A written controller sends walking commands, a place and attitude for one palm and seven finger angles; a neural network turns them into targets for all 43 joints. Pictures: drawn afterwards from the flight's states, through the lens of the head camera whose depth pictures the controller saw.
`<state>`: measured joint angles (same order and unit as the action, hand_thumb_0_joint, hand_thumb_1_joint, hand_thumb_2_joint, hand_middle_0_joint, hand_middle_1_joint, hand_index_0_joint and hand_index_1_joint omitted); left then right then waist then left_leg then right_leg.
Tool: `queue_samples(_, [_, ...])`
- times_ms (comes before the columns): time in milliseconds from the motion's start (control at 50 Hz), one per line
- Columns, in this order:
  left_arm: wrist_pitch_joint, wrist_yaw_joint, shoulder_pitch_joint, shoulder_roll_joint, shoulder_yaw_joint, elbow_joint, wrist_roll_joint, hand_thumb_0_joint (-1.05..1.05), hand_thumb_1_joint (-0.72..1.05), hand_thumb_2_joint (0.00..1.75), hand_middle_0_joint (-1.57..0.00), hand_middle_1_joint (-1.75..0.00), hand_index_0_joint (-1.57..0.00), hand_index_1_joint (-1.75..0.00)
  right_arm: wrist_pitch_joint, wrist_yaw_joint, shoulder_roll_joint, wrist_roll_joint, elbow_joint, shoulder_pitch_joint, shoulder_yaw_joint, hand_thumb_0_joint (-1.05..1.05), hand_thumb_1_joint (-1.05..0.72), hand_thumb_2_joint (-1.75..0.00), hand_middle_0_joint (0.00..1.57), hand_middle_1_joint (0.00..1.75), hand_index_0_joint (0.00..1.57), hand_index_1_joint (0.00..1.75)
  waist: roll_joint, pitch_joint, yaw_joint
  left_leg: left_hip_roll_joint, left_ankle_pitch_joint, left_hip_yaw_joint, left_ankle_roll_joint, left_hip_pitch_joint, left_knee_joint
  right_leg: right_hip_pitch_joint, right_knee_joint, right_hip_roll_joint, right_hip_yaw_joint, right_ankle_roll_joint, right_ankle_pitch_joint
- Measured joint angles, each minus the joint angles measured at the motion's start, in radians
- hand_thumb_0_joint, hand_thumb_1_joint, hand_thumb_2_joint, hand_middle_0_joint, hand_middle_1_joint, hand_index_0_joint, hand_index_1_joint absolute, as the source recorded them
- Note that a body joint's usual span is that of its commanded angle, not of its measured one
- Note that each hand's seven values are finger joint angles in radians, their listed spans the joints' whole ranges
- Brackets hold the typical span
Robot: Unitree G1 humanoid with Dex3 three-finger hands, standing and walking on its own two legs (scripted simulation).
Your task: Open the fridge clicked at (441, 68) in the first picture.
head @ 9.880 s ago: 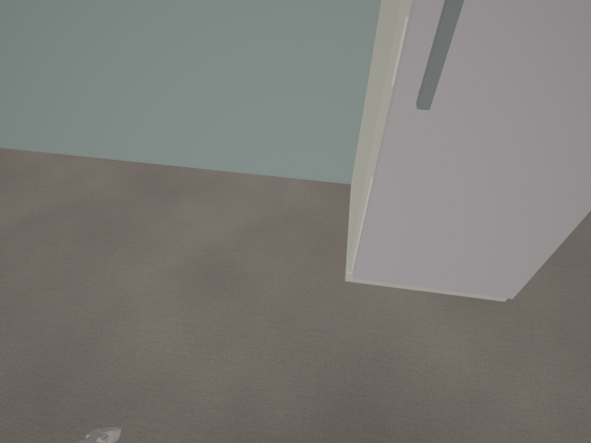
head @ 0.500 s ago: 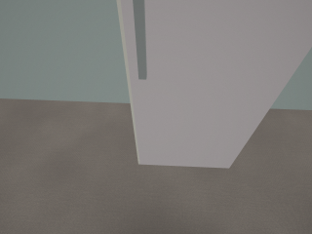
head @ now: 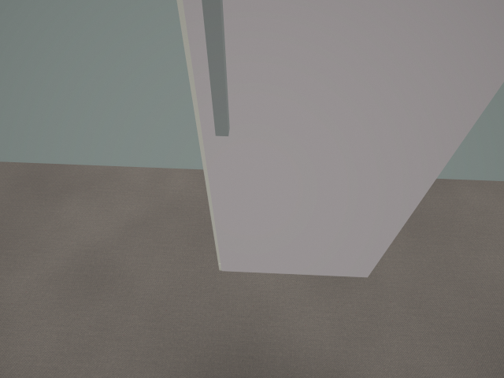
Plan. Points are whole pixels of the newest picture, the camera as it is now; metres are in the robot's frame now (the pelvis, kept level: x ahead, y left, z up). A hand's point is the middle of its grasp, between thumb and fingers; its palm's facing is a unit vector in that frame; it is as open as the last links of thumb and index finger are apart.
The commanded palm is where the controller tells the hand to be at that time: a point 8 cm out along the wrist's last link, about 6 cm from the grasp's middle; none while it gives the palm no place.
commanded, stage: look again from close up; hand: left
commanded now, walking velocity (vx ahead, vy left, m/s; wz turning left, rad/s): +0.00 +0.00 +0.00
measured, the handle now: (218, 48) +0.57 +0.10 +0.24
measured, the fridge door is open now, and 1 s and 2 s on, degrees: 0 0 0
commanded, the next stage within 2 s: shuffle to correct the standing spot in 0.78 s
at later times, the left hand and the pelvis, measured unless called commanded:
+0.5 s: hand out of the picture +0.00 +0.15 -0.18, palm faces +0.06 -0.98 -0.17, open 7.3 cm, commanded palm none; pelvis +0.02 +0.00 +0.00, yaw +0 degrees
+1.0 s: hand out of the picture +0.00 +0.15 -0.18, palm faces +0.07 -0.99 -0.15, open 7.4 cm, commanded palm none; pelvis +0.02 +0.00 +0.00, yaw +0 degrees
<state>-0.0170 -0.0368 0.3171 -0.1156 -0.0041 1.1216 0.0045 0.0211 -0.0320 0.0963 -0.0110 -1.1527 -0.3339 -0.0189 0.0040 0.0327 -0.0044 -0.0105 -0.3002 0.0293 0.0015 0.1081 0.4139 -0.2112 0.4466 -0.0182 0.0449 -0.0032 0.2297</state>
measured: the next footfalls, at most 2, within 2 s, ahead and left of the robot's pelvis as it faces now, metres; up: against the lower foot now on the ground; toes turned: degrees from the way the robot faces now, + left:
left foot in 1.46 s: +0.18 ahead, +0.07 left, +0.00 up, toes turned +2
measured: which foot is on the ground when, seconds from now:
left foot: down 0.00-1.00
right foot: down 0.00-1.00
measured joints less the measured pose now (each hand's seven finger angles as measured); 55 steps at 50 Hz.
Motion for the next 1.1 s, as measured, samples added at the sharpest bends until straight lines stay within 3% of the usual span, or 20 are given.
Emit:
queue_samples(920, [-0.003,-0.001,0.001,-0.004,0.006,0.006,0.0,0.0,0.92,0.9,-0.2,-0.3,-0.19,-0.3,0.008,-0.011,-0.002,-0.002,-0.009,0.009,0.001,0.0,-0.91,-0.9,0.2,0.3,0.2,0.3,-0.009,-0.001,-0.005,-0.008,-0.025,-0.012,0.005,-0.038,-0.011,0.04,-0.006,0.006,0.013,-0.003,0.032])
queue_samples(1100, [0.019,0.02,0.032,-0.013,0.025,0.004,0.016,0.0,0.91,0.9,-0.2,-0.3,-0.19,-0.3,-0.002,-0.006,-0.012,-0.013,-0.01,-0.042,0.014,0.0,-0.91,-0.9,0.2,0.3,0.2,0.3,-0.029,-0.028,0.006,-0.002,-0.079,-0.004,0.009,-0.037,0.038,0.004,0.111,-0.002,0.004,-0.014,0.118])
